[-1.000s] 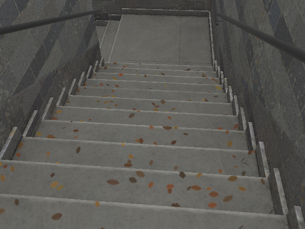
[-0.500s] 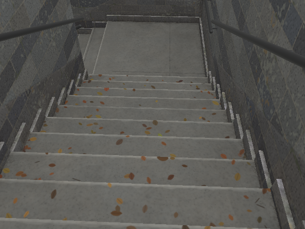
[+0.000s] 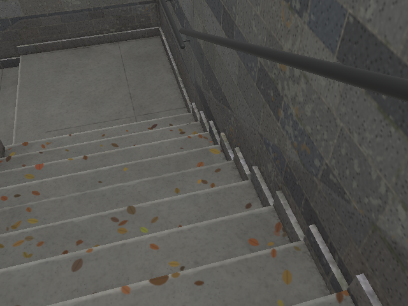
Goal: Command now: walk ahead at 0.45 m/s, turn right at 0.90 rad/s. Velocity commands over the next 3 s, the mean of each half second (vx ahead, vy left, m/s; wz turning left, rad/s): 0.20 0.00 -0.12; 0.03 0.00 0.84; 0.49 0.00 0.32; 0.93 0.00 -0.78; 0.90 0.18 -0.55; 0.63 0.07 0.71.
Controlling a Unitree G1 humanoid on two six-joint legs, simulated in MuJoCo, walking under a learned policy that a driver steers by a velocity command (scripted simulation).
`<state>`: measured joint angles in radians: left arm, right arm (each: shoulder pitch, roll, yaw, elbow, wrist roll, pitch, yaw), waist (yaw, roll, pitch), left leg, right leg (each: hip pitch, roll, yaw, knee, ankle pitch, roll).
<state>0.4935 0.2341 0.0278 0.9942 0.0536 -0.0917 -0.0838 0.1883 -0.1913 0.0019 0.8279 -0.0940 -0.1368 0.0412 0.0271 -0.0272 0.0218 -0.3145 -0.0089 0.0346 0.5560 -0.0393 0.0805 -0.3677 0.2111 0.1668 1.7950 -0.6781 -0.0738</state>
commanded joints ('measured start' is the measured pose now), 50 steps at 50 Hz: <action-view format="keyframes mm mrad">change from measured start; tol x64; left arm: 1 33 9 -34 -176 12 -39 -76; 50 -411 98 -2 -497 16 43 78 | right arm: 1 267 -108 -22 50 -17 18 17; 50 244 -201 -39 -194 48 69 -25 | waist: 1 -99 -44 -117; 50 -112 134 -103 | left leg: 1 709 520 -344 23 712 286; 5 -622 169 95 -158 101 78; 11 294 174 -166 505 -47 18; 16 -884 124 -158 667 -345 -99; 28 605 286 -493 86 1192 317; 50 38 53 -802 182 469 213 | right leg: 1 -912 -222 60 187 140 27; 7 221 -246 -209 -507 811 80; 11 -448 -303 -115 -1223 921 55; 15 683 -581 370 -1145 446 -234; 22 -620 -378 -332 -1031 -213 28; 30 -823 -215 0 232 39 234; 50 -483 -177 -56 -320 258 216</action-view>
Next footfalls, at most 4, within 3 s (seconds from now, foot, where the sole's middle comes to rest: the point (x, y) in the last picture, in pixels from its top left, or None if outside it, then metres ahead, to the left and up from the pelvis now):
0.20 right None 0.24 -0.09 -0.78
0.52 left None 0.39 0.16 -0.93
1.18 right None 0.45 -0.10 -0.93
1.66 left None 0.57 0.30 -1.08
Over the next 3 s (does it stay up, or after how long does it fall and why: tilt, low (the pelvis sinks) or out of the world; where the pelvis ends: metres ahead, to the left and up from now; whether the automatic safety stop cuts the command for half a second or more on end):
stays up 1.54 0.24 -0.76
